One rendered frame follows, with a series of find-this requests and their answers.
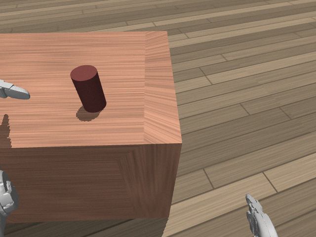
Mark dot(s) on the left robot arm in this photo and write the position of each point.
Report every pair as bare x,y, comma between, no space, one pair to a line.
9,200

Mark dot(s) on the can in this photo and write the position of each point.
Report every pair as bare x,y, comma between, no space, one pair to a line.
87,83

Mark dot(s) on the left robot hand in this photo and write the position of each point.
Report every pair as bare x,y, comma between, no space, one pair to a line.
12,91

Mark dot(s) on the right robot hand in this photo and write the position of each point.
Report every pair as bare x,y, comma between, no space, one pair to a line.
260,223

